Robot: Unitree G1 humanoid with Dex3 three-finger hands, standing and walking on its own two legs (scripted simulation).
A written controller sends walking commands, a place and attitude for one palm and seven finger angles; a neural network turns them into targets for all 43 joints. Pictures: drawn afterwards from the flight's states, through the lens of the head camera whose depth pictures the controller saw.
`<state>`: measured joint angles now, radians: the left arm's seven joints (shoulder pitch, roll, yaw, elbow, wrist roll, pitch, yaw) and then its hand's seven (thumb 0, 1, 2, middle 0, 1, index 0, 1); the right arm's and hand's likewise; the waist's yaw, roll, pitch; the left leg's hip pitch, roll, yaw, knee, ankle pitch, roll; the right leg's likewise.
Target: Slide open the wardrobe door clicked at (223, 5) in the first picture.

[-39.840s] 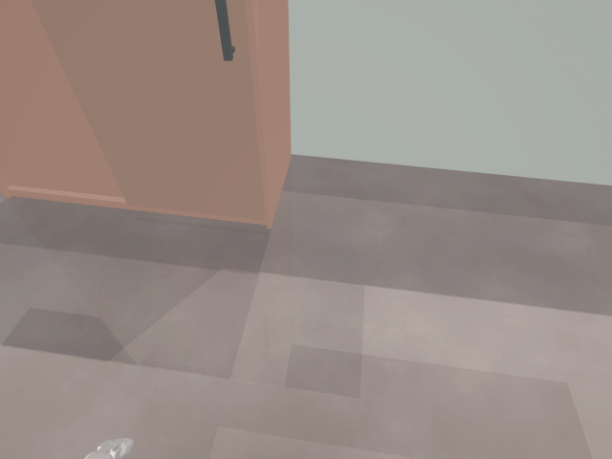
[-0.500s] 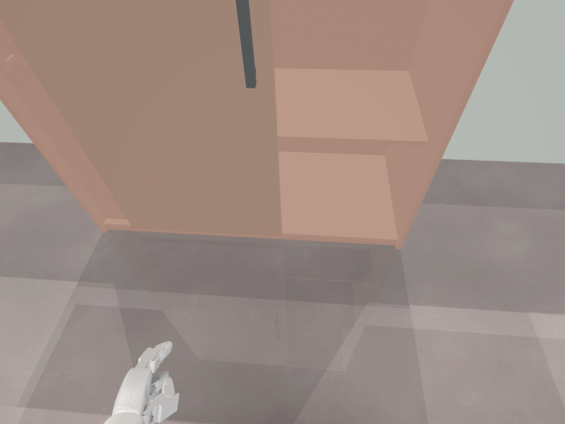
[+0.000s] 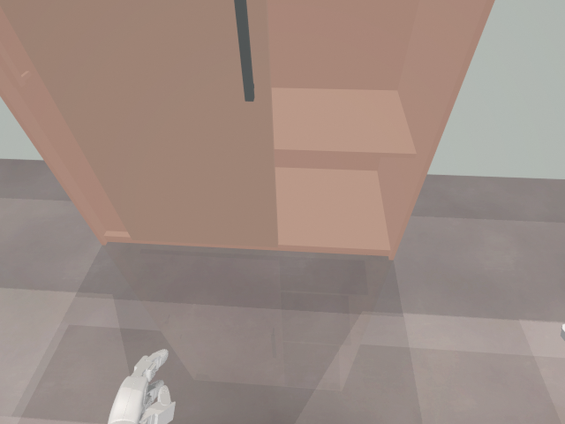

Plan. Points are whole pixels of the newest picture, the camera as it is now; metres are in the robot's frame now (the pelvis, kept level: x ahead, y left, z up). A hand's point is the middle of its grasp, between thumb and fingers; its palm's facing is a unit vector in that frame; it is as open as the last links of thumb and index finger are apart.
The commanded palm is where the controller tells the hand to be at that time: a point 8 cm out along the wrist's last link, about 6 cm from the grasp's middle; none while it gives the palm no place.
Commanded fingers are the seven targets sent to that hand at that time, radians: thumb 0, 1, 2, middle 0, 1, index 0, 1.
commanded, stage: stop stepping back and stand still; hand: right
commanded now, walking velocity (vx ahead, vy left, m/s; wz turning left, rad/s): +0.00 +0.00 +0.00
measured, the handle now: (244, 28) +0.90 +0.13 +0.18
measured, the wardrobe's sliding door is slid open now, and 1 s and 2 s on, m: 0.48 0.48 0.48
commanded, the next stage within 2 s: let the arm hang, fingers relaxed in 0.32 s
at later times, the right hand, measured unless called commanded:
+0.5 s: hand (537, 363) +0.19 -0.28 +0.07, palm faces +0.28 +0.84 -0.47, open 7.4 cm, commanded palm none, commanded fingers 0.00 -0.90 -0.90 0.20 0.30 0.20 0.30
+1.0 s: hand out of the picture -0.04 -0.23 -0.17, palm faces +0.01 +0.96 -0.27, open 7.3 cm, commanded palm none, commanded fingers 0.00 -0.90 -0.90 0.20 0.30 0.20 0.30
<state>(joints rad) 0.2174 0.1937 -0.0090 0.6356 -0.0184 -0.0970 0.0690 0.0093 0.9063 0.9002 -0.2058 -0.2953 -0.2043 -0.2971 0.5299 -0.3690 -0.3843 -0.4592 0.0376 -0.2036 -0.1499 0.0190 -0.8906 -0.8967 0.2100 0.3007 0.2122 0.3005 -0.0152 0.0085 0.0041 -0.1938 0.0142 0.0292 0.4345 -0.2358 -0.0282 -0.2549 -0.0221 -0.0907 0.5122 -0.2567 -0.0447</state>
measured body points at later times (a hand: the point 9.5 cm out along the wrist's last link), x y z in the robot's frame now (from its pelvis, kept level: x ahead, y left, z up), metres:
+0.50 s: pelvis -0.02 -0.01 -0.01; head -0.02 +0.00 +0.44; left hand +0.15 +0.23 -0.11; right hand +0.17 -0.32 +0.10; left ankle +0.00 +0.14 -0.74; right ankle +0.01 -0.09 -0.74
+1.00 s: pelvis -0.02 -0.01 +0.00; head +0.00 -0.01 +0.45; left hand +0.01 +0.26 -0.14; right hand -0.04 -0.28 -0.15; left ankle +0.00 +0.14 -0.74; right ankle +0.01 -0.09 -0.74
